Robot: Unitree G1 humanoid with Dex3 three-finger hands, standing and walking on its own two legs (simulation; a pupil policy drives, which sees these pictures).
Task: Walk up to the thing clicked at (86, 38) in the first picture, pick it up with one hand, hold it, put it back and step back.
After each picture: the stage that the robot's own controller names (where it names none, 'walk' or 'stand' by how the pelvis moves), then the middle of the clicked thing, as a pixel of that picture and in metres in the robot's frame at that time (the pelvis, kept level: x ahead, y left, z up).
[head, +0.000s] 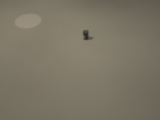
stand; (85, 35) +1.60 -0.05 -0.72
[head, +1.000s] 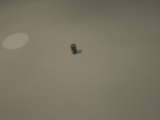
walk; (73, 49) +1.45 +0.22 -0.70
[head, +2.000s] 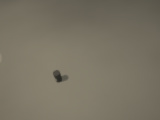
walk; (57, 76) +0.91 +0.34 -0.71
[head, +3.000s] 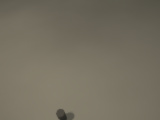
walk; (61, 115) +0.54 +0.25 -0.71
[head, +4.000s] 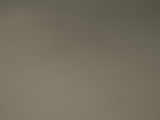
stand; out of the picture +0.42 +0.20 -0.71
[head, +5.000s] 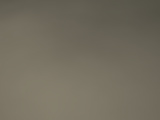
stand; out of the picture +0.41 +0.19 -0.72
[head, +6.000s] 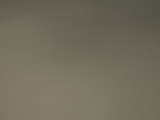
stand; out of the picture +0.41 +0.20 -0.73
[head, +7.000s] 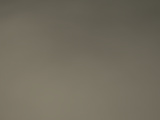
stand; out of the picture +0.40 +0.21 -0.73
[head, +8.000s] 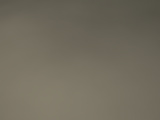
stand; out of the picture +0.41 +0.21 -0.73
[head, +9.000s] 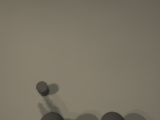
go down; (43, 89) +0.45 +0.21 -0.51
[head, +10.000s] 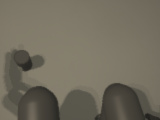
go down; (23, 61) +0.48 +0.25 -0.31
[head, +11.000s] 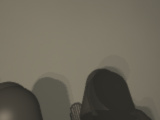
close in; out of the picture +0.45 +0.29 -0.23
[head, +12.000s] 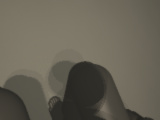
close; out of the picture +0.45 +0.31 -0.22
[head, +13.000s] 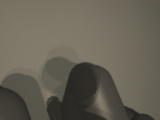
lift; out of the picture +0.44 +0.30 -0.23
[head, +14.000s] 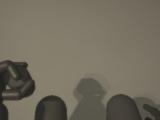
lift; (21, 82) +0.34 +0.22 -0.05
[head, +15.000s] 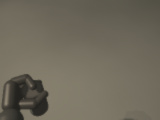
hold; (36, 98) +0.32 +0.17 +0.00
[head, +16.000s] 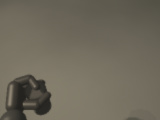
hold; (39, 98) +0.32 +0.17 -0.01
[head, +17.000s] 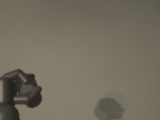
crouch; (29, 92) +0.35 +0.19 -0.07
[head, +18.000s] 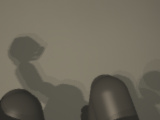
lower; out of the picture +0.49 +0.27 -0.11
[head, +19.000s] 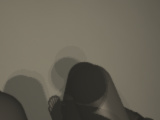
lower; out of the picture +0.43 +0.31 -0.23
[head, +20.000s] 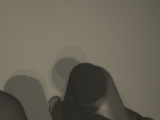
lower; out of the picture +0.43 +0.31 -0.23
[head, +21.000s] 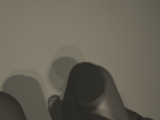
lower; out of the picture +0.44 +0.31 -0.23
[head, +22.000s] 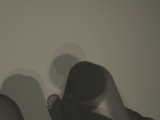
lower; out of the picture +0.44 +0.31 -0.23
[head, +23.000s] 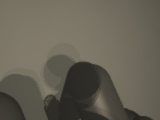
open; out of the picture +0.44 +0.29 -0.23
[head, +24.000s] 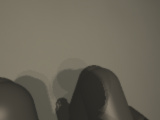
stand; out of the picture +0.44 +0.28 -0.24
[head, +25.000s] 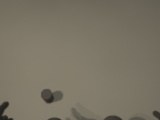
walk; (47, 96) +0.44 +0.20 -0.54
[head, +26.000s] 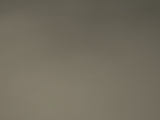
stand; out of the picture +0.42 +0.18 -0.66
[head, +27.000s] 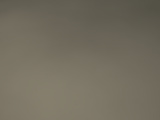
stand; out of the picture +0.42 +0.18 -0.67
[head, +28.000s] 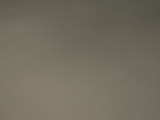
stand; out of the picture +0.43 +0.17 -0.72
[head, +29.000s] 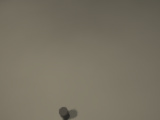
walk; (64, 113) +0.46 +0.21 -0.69
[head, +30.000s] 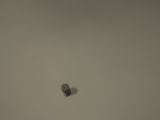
walk; (66, 90) +0.68 +0.21 -0.71
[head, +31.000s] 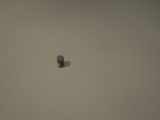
walk; (60, 61) +0.99 +0.17 -0.70
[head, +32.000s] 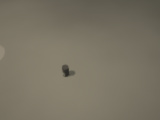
stand; (65, 70) +1.02 +0.19 -0.71
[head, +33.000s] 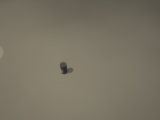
stand; (63, 68) +1.05 +0.20 -0.72
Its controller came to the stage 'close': yes
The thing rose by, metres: 0.70
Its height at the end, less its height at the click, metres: +0.00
